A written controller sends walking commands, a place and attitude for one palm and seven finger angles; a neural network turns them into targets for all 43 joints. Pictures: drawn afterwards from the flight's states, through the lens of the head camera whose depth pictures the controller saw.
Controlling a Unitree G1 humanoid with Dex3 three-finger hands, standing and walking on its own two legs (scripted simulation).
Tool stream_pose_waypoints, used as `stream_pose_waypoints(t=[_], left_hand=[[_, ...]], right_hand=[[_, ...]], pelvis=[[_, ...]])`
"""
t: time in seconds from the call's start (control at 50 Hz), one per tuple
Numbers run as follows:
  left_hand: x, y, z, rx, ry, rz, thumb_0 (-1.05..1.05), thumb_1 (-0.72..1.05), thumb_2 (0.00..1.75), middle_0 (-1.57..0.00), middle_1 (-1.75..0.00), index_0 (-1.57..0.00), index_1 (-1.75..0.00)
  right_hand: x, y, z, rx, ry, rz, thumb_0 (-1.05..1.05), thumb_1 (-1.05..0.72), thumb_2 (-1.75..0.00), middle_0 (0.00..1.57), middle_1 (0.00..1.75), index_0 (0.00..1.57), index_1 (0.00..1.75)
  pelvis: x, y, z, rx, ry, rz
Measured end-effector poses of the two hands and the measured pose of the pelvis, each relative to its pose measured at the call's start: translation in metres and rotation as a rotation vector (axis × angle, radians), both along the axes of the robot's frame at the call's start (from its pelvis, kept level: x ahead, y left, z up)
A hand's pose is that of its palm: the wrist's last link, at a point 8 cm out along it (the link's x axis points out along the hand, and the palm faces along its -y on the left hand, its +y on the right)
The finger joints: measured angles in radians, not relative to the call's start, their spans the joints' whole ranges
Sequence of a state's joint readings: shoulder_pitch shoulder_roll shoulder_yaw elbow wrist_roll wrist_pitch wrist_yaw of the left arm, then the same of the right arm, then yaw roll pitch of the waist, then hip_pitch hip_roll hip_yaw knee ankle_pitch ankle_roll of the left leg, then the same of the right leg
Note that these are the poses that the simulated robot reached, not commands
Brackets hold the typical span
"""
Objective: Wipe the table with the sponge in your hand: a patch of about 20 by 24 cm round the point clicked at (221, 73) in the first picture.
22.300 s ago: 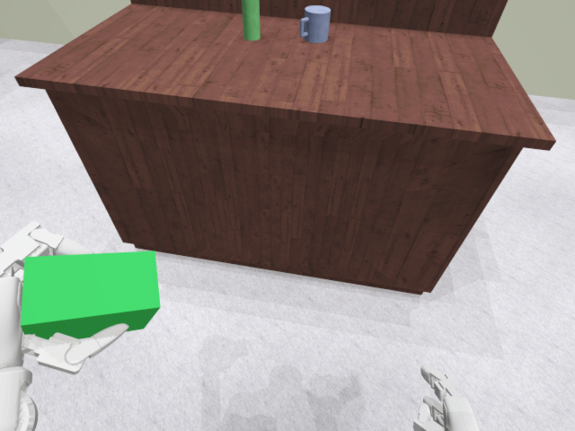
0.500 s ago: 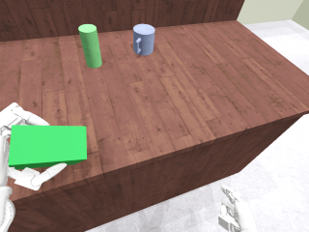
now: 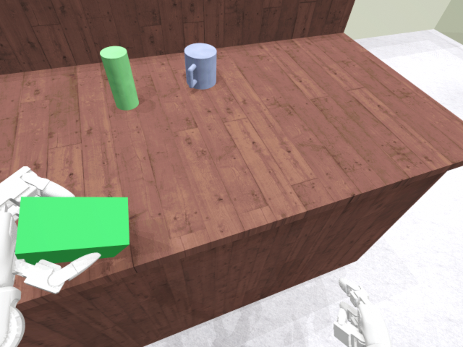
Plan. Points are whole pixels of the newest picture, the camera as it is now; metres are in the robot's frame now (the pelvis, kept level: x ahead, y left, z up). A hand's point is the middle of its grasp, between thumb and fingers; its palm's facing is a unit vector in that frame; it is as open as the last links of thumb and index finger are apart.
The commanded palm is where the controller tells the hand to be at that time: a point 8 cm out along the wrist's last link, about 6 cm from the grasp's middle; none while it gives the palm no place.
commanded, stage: come to a stop and stand still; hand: left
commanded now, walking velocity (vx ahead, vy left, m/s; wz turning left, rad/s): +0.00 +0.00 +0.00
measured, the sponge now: (90, 230) +0.23 +0.22 +0.13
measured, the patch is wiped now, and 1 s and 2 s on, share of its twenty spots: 0.00 0.00 0.00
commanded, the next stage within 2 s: look again from close up in 0.02 s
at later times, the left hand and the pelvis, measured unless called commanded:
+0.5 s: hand (45, 234) +0.21 +0.26 +0.15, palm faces +0.39 -0.84 -0.37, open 10.2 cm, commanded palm +0.16 +0.29 +0.17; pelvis +0.00 +0.01 +0.00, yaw +1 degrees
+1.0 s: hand (12, 235) +0.19 +0.27 +0.18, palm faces +0.50 -0.59 -0.64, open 10.2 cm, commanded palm +0.15 +0.28 +0.21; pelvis -0.03 -0.04 -0.02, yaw +4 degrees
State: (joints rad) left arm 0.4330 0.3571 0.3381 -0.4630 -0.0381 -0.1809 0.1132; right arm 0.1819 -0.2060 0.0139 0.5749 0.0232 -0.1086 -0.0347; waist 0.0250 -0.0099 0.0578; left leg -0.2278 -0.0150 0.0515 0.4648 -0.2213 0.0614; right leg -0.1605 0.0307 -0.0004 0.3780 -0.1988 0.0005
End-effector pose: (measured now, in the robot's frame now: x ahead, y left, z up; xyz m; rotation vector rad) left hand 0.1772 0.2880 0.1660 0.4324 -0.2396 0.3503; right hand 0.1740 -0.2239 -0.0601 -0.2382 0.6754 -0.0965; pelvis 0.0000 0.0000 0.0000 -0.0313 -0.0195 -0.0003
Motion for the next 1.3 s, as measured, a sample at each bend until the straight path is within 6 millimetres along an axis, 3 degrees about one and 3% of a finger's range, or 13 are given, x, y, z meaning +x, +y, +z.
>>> stream_pose_waypoints(t=[0.5,0.56,0.64,0.72,0.82,0.94,1.02,1.1,1.2,1.3], left_hand=[[-0.007,0.01,-0.001,-0.004,0.01,0.018,-0.02,-0.51,1.02,-0.71,-1.36,-0.73,-1.35],[0.009,0.024,0.024,0.168,-0.046,0.005,-0.02,-0.51,1.02,-0.71,-1.36,-0.73,-1.35],[0.023,0.043,0.045,0.083,-0.034,0.09,-0.02,-0.51,1.02,-0.71,-1.36,-0.73,-1.35],[0.017,0.019,0.034,0.122,0.113,0.064,-0.02,-0.51,1.02,-0.71,-1.36,-0.73,-1.35],[-0.009,-0.015,0.023,0.192,0.159,-0.015,-0.02,-0.51,1.02,-0.71,-1.36,-0.73,-1.35],[-0.03,-0.001,0.041,0.263,0.09,0.195,-0.02,-0.51,1.03,-0.71,-1.36,-0.73,-1.35],[-0.028,0.005,0.043,0.285,0.182,0.277,-0.02,-0.51,1.03,-0.71,-1.36,-0.73,-1.35],[-0.018,-0.016,0.04,0.353,0.273,0.199,-0.02,-0.51,1.03,-0.71,-1.36,-0.73,-1.35],[-0.005,-0.048,0.05,0.455,0.249,0.094,-0.02,-0.51,1.03,-0.71,-1.36,-0.73,-1.35],[-0.001,-0.05,0.066,0.521,0.231,0.156,-0.02,-0.51,1.03,-0.71,-1.36,-0.73,-1.35]], right_hand=[[-0.002,0.014,-0.002,0.009,0.009,0.009,0.01,-0.9,-0.9,0.2,0.3,0.21,0.3],[-0.002,0.021,-0.007,-0.023,0.024,0.094,0.01,-0.9,-0.9,0.2,0.3,0.2,0.3],[0.006,0.025,-0.015,0.016,0.029,0.156,0.01,-0.9,-0.9,0.2,0.3,0.21,0.3],[0.018,0.026,-0.011,0.07,-0.033,0.157,0.01,-0.9,-0.9,0.2,0.3,0.21,0.3],[0.029,0.02,-0.005,0.064,-0.087,0.165,0.01,-0.9,-0.9,0.2,0.31,0.21,0.3],[0.034,0.007,-0.016,0.034,-0.055,0.193,0.01,-0.9,-0.9,0.2,0.3,0.21,0.3],[0.032,-0.006,-0.025,0.037,-0.035,0.184,0.01,-0.9,-0.9,0.2,0.3,0.21,0.3],[0.03,-0.02,-0.027,0.053,-0.054,0.152,0.01,-0.9,-0.9,0.2,0.3,0.21,0.3],[0.026,-0.041,-0.03,0.06,-0.07,0.109,0.01,-0.9,-0.9,0.2,0.3,0.21,0.3],[0.021,-0.062,-0.04,0.057,-0.038,0.074,0.01,-0.9,-0.9,0.2,0.3,0.2,0.3]], pelvis=[[-0.002,0.008,0.0,0.001,-0.003,0.009],[-0.007,0.005,-0.005,0.008,0.004,0.042],[-0.011,0.003,-0.008,0.027,0.0,0.028],[-0.013,0.001,-0.01,0.027,0.001,0.011],[-0.018,-0.011,-0.014,0.029,0.003,0.017],[-0.024,-0.033,-0.017,0.026,-0.003,0.056],[-0.026,-0.045,-0.017,0.029,-0.014,0.069],[-0.024,-0.055,-0.018,0.033,-0.019,0.064],[-0.019,-0.067,-0.02,0.034,-0.017,0.051],[-0.012,-0.074,-0.022,0.039,-0.01,0.042]])
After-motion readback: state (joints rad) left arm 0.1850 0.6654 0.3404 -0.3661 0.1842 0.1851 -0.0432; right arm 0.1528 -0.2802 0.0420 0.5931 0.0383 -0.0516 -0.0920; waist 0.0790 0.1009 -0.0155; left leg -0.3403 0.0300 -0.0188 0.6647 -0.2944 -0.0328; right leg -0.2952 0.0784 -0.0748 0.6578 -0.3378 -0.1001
